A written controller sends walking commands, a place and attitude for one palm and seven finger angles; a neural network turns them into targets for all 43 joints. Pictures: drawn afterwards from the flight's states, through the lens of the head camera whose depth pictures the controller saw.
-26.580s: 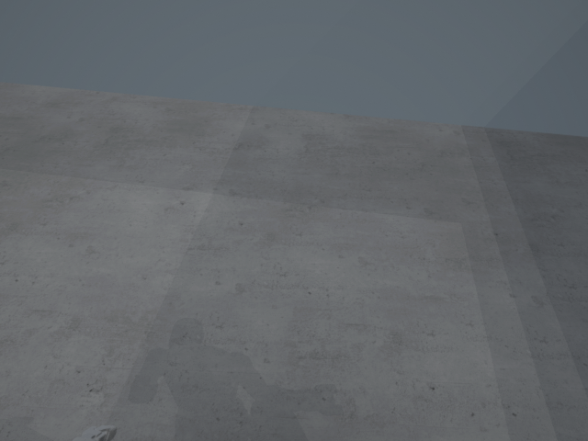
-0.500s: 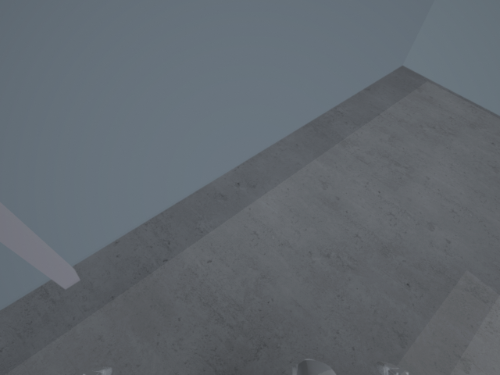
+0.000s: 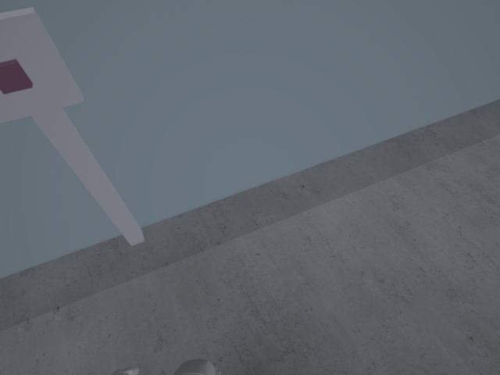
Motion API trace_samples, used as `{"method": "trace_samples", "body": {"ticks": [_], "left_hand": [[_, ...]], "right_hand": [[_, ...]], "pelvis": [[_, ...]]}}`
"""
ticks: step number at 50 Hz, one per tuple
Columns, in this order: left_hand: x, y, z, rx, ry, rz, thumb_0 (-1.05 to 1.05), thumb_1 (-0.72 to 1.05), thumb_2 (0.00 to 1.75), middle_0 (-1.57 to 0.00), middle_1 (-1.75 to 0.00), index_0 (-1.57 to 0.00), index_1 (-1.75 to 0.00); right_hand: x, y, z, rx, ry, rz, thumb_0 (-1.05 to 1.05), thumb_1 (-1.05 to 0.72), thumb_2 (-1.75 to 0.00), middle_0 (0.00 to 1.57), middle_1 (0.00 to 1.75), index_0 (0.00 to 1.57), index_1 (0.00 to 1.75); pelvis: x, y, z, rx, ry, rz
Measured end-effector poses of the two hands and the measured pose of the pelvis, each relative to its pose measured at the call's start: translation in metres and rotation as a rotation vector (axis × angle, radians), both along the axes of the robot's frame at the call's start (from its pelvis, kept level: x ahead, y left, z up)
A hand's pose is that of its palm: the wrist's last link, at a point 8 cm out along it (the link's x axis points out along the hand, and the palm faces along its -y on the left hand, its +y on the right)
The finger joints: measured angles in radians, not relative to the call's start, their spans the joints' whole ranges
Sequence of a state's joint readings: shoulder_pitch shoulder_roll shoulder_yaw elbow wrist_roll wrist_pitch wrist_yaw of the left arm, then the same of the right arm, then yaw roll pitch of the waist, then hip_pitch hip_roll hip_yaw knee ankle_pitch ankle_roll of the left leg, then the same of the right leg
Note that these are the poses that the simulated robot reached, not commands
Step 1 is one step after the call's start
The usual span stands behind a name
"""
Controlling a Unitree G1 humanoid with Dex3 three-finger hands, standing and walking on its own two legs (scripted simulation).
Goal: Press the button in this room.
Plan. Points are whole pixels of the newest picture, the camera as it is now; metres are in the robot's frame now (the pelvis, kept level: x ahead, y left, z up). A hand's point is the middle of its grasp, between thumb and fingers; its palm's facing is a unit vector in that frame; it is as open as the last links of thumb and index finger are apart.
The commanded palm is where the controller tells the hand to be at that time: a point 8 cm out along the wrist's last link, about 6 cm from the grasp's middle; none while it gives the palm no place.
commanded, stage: turn to face it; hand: left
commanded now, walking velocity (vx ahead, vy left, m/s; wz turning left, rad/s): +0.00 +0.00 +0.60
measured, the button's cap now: (9, 76) +0.66 +0.54 +0.10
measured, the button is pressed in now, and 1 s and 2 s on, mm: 0 0 0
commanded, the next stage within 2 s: take the last steps up to it in 0.62 s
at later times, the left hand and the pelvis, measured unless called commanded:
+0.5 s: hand out of the picture +0.04 +0.25 -0.16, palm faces +0.25 -0.93 -0.26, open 7.4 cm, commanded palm none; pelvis +0.00 +0.03 +0.00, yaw +14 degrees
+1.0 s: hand out of the picture -0.10 +0.14 -0.15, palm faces +0.46 -0.85 -0.24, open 7.3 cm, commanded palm none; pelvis +0.00 -0.01 +0.01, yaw +24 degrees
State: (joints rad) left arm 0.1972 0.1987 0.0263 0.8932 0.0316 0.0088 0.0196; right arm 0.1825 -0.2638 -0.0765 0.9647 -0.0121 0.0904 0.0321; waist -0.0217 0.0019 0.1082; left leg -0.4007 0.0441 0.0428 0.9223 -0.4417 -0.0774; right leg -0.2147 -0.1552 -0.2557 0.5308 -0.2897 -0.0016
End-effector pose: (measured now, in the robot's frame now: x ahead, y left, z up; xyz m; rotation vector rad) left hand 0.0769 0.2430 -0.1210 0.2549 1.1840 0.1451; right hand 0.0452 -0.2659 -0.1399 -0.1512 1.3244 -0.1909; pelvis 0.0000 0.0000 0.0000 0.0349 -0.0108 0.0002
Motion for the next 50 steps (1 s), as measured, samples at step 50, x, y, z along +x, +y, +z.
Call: {"method": "trace_samples", "body": {"ticks": [50], "left_hand": [[-0.199, -0.058, 0.0, -0.075, 0.155, 0.563, 0.0, 0.91, 0.9, -0.2, -0.3, -0.21, -0.3]], "right_hand": [[0.079, 0.035, 0.002, 0.023, 0.039, 0.452, 0.01, -0.91, -0.9, 0.2, 0.3, 0.2, 0.3]], "pelvis": [[-0.001, -0.014, 0.01, -0.007, -0.003, 0.417]]}}
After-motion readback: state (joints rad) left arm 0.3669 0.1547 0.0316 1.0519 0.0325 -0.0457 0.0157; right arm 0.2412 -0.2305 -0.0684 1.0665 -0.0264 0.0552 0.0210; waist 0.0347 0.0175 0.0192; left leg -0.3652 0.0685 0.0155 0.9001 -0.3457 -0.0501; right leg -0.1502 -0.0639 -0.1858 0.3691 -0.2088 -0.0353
